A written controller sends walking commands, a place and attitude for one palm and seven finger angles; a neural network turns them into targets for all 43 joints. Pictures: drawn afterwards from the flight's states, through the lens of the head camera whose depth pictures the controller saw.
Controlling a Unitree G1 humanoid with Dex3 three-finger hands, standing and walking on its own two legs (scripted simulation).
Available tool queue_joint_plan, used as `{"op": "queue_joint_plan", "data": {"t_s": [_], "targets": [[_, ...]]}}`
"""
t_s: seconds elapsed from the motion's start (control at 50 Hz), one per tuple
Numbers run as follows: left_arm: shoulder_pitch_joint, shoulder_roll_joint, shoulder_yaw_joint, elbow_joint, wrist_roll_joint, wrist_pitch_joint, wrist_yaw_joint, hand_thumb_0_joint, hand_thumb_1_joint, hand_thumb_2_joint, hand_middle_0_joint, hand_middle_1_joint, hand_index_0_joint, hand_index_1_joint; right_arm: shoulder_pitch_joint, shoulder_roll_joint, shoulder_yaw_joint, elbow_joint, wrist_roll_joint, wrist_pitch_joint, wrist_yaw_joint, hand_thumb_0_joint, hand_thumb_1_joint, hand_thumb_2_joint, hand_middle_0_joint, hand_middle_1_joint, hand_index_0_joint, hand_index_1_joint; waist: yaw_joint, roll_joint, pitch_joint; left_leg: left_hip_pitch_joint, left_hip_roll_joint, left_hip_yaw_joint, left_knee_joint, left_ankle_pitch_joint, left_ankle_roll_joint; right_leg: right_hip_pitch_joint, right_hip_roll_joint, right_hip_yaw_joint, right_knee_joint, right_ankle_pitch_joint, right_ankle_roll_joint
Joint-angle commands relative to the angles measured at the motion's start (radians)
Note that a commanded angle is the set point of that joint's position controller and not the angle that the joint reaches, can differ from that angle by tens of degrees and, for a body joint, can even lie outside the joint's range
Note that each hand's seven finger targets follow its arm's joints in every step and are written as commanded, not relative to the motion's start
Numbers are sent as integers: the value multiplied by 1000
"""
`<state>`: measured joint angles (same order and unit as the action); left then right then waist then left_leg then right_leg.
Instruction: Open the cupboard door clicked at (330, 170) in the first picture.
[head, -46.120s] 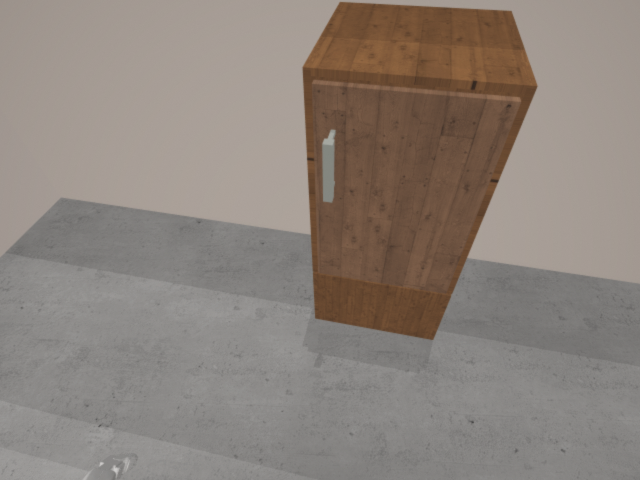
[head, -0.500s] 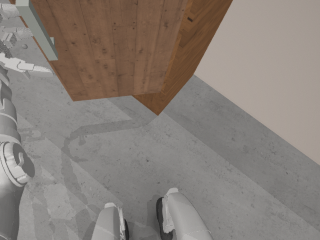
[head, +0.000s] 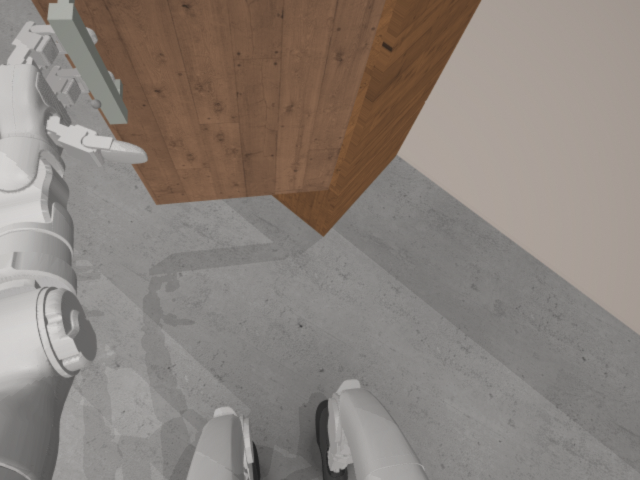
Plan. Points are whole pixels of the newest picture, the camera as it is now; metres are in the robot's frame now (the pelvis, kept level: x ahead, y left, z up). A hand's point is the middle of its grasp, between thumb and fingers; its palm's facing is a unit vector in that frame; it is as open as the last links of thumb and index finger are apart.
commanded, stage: slide the fingers in behind the handle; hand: left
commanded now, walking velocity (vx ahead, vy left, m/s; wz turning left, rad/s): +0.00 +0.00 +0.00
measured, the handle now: (95, 58) +0.60 +0.20 +0.06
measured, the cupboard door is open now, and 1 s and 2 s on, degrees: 48 48 70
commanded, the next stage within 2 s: close the thumb around the handle in 0.50 s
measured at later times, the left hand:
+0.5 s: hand (96, 100) +0.54 +0.20 +0.05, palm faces +0.04 -1.00 -0.02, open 14.0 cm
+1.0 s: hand (104, 100) +0.54 +0.19 +0.06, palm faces +0.06 -1.00 -0.04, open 9.6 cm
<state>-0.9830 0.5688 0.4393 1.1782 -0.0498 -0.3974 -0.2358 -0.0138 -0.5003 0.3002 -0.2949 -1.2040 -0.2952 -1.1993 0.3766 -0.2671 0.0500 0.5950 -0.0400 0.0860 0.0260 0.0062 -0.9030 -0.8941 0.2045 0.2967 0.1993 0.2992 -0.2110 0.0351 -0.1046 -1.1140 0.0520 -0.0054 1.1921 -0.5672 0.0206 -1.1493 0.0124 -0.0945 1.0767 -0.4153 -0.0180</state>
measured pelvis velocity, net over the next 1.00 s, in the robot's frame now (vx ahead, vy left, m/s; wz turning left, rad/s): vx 0.00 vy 0.00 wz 0.00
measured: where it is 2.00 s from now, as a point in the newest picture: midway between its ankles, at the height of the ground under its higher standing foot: outside the picture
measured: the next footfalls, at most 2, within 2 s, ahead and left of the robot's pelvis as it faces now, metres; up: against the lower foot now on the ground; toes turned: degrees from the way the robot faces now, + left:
none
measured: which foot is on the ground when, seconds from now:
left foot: down 0.00-1.00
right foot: down 0.00-1.00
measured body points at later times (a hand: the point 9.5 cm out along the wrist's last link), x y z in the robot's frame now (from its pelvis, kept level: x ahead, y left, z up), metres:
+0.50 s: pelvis -0.01 +0.00 +0.00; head +0.17 +0.03 +0.41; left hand +0.54 +0.25 +0.06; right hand -0.02 -0.26 -0.11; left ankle -0.02 +0.10 -0.64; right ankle +0.04 -0.12 -0.64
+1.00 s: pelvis +0.00 +0.00 +0.00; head +0.17 +0.02 +0.41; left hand +0.53 +0.24 +0.06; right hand -0.01 -0.25 -0.11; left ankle -0.02 +0.10 -0.64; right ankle +0.04 -0.12 -0.64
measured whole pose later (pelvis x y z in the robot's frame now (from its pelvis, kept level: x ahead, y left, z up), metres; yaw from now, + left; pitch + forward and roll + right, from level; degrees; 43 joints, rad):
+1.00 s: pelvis +0.00 +0.00 +0.00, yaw +0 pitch +28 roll -4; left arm -1.01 0.55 0.44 1.22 -0.03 -0.44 -0.17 -0.01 0.15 0.58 -0.34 -1.27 -0.34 -1.27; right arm 0.39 -0.25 0.06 0.61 -0.05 0.07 0.03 0.01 -0.90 -0.89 0.21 0.30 0.20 0.30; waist -0.22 0.04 -0.10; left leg -1.12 0.05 0.00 1.19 -0.57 0.02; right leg -1.16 0.01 -0.09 1.09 -0.42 -0.01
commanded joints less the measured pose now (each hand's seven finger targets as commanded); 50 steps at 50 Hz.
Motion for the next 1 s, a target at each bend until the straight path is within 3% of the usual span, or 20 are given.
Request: {"op": "queue_joint_plan", "data": {"t_s": [0.0, 0.08, 0.14, 0.16, 0.18, 0.32, 0.38, 0.4, 0.46, 0.5, 0.58, 0.6, 0.66, 0.76, 0.78, 0.82, 0.88, 0.9, 0.94, 0.98], "targets": [[-460, 246, 30, -178, -11, -76, 30, 0, -500, 300, -300, -1200, -300, -1200, 226, -185, -62, -11, -6, -15, -17, 0, -900, -900, 200, 300, 200, 300, -33, 138, -528, 288, -25, -52, -107, 472, 5, 341, 32, 62, -80, 336, 2], [-437, 275, 43, -174, 15, -100, 46, 0, -500, 300, -300, -1200, -300, -1200, 226, -180, -58, -19, -10, -22, -12, 0, -900, -900, 200, 300, 200, 300, -13, 158, -568, 274, -29, -45, -101, 472, 6, 369, 30, 69, -66, 349, -2], [-424, 323, 67, -156, 25, -90, 41, 0, -500, 300, -300, -1200, -300, -1200, 222, -183, -54, -29, -7, -20, -15, 0, -900, -900, 200, 300, 200, 300, -9, 127, -555, 218, -30, -35, -101, 439, 12, 408, 28, 80, -67, 348, 1], [-437, 301, 51, -150, 21, -89, 37, 0, -500, 300, -300, -1200, -300, -1200, 222, -182, -53, -34, -6, -20, -16, 0, -900, -900, 200, 300, 200, 300, -21, 134, -547, 222, -31, -38, -100, 443, 14, 390, 30, 77, -65, 350, -2], [-451, 321, 60, -159, 21, -87, 32, 0, -500, 300, -300, -1200, -300, -1200, 221, -185, -53, -28, -5, -20, -17, 0, -900, -900, 200, 300, 200, 300, -18, 146, -557, 226, -28, -38, -99, 443, 12, 390, 27, 78, -64, 349, 1], [-483, 268, 31, -217, -9, -95, 6, 0, -500, 300, -300, -1200, -300, -1200, 234, -192, -63, -12, -7, -28, -16, 0, -900, -900, 200, 300, 200, 300, -23, 204, -636, 361, -20, -68, -100, 519, -4, 318, 32, 56, -60, 339, -1], [-456, 237, 17, -190, -15, -84, 6, 0, -500, 300, -300, -1200, -300, -1200, 239, -194, -65, -3, -7, -26, -15, 0, -900, -900, 200, 300, 200, 300, -28, 180, -603, 364, -18, -71, -105, 518, -4, 299, 33, 49, -69, 326, 0], [-461, 208, -10, -159, -14, -71, 6, 0, -500, 300, -300, -1200, -300, -1200, 234, -192, -62, 1, -4, -25, -15, 0, -900, -900, 200, 300, 200, 300, -42, 164, -559, 331, -19, -66, -106, 479, 0, 288, 33, 51, -76, 303, 3], [-500, 233, 4, -145, 0, -60, 24, 0, -500, 300, -300, -1200, -300, -1200, 241, -195, -59, 1, -7, -25, -19, 0, -900, -900, 200, 300, 200, 300, -44, 169, -505, 317, -21, -71, -120, 436, 4, 259, 32, 47, -83, 253, -1], [-495, 257, 24, -183, 8, -72, 37, 0, -500, 300, -300, -1200, -300, -1200, 245, -194, -61, -3, -12, -25, -18, 0, -900, -900, 200, 300, 200, 300, -27, 189, -573, 353, -21, -74, -114, 492, -4, 281, 31, 47, -71, 292, -3], [-496, 217, -2, -219, 9, -110, 54, 0, -500, 300, -300, -1200, -300, -1200, 241, -188, -65, -1, -18, -26, -8, 0, -900, -900, 200, 300, 200, 300, -26, 226, -593, 414, -16, -85, -108, 570, -18, 257, 31, 40, -62, 320, -5], [-477, 197, -14, -200, 13, -109, 55, 0, -444, 324, -304, -1206, -304, -1206, 240, -187, -66, 0, -17, -24, -6, 0, -900, -900, 200, 300, 200, 300, -29, 208, -585, 414, -15, -85, -108, 568, -20, 249, 32, 37, -62, 313, -5], [-451, 230, 20, -162, 11, -98, 64, 0, -276, 396, -316, -1224, -316, -1224, 246, -193, -65, -6, -16, -17, -8, 0, -900, -900, 200, 300, 200, 300, -28, 153, -554, 365, -18, -75, -115, 538, -8, 290, 34, 42, -70, 325, -4], [-424, 219, 18, -194, 11, -95, 68, 0, 4, 516, -336, -1254, -336, -1254, 237, -185, -65, -24, -13, -14, -7, 0, -900, -900, 200, 300, 200, 300, -11, 165, -569, 356, -23, -64, -119, 544, -7, 323, 32, 47, -69, 352, -5], [-443, 232, 22, -215, 12, -103, 69, 0, 60, 540, -340, -1260, -340, -1260, 235, -185, -64, -19, -15, -13, -7, 0, -900, -900, 200, 300, 200, 300, -12, 165, -589, 357, -21, -64, -117, 546, -7, 338, 31, 51, -67, 362, -2], [-451, 216, 8, -195, 13, -109, 67, 0, 172, 588, -348, -1272, -348, -1272, 231, -183, -65, -13, -11, -14, -8, 0, -900, -900, 200, 300, 200, 300, -24, 142, -552, 335, -22, -62, -118, 511, -5, 330, 32, 53, -74, 344, 0], [-470, 205, 4, -217, 5, -124, 64, 0, 340, 660, -360, -1290, -360, -1290, 234, -183, -70, -9, -13, -20, -9, 0, -900, -900, 200, 300, 200, 300, -26, 159, -587, 356, -25, -60, -114, 519, -4, 336, 31, 57, -74, 355, 1], [-449, 229, 24, -187, 7, -119, 63, 0, 396, 684, -364, -1296, -364, -1296, 233, -184, -67, -4, -12, -20, -11, 0, -900, -900, 200, 300, 200, 300, -20, 146, -572, 330, -25, -58, -112, 505, -3, 341, 31, 58, -74, 349, 0], [-460, 200, -6, -146, 8, -104, 57, 0, 508, 732, -372, -1308, -372, -1308, 229, -182, -62, -1, -10, -20, -13, 0, -900, -900, 200, 300, 200, 300, -37, 128, -513, 294, -27, -57, -118, 457, 1, 325, 30, 57, -82, 313, 3], [-475, 219, 2, -137, 12, -98, 53, 0, 620, 780, -380, -1320, -380, -1320, 230, -186, -62, 1, -11, -23, -17, 0, -900, -900, 200, 300, 200, 300, -40, 140, -515, 290, -28, -57, -114, 447, 4, 315, 29, 59, -80, 304, 3]]}}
